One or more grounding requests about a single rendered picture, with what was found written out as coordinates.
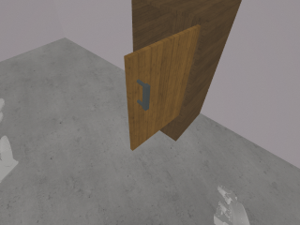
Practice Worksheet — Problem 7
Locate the robot right hand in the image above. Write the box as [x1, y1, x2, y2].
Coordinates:
[214, 185, 250, 225]

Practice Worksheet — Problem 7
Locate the handle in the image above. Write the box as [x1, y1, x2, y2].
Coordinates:
[137, 79, 151, 111]

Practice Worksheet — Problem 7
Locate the robot left hand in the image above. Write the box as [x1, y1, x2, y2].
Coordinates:
[0, 98, 19, 183]

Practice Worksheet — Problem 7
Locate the cupboard door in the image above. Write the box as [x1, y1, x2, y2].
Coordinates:
[124, 24, 201, 151]

